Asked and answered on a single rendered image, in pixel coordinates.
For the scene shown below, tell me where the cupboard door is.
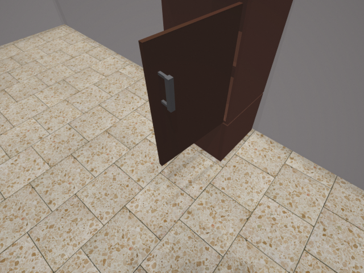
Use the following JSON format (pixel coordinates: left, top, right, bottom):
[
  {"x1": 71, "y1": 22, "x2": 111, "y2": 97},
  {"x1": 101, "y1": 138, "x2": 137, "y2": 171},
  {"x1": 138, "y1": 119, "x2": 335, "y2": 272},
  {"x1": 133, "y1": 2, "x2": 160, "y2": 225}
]
[{"x1": 138, "y1": 2, "x2": 243, "y2": 166}]

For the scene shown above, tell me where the handle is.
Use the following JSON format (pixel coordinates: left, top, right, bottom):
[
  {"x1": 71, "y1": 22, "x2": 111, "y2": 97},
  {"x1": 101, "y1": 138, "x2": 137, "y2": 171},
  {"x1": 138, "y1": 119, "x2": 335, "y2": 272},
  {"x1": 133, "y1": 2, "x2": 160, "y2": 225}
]
[{"x1": 158, "y1": 71, "x2": 175, "y2": 112}]

